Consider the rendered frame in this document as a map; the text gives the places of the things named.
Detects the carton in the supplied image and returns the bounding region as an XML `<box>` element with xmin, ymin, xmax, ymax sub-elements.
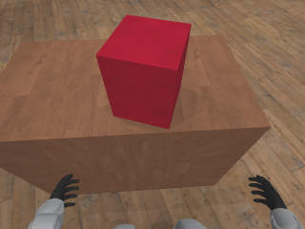
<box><xmin>96</xmin><ymin>14</ymin><xmax>192</xmax><ymax>130</ymax></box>

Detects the robot right thigh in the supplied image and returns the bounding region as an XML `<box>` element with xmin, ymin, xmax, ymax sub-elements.
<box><xmin>173</xmin><ymin>219</ymin><xmax>207</xmax><ymax>229</ymax></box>

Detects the robot left hand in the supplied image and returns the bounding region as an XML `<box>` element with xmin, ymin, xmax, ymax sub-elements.
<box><xmin>50</xmin><ymin>174</ymin><xmax>80</xmax><ymax>208</ymax></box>

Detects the robot right forearm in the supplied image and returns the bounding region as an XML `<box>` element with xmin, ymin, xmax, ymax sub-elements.
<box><xmin>270</xmin><ymin>208</ymin><xmax>304</xmax><ymax>229</ymax></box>

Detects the pedestal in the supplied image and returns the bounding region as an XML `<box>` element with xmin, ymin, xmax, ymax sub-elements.
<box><xmin>0</xmin><ymin>34</ymin><xmax>272</xmax><ymax>196</ymax></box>

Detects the robot left forearm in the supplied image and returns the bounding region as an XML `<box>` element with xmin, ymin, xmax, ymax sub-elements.
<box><xmin>27</xmin><ymin>198</ymin><xmax>65</xmax><ymax>229</ymax></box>

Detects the robot right hand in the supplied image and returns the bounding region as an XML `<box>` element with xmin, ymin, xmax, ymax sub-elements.
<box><xmin>248</xmin><ymin>175</ymin><xmax>287</xmax><ymax>211</ymax></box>

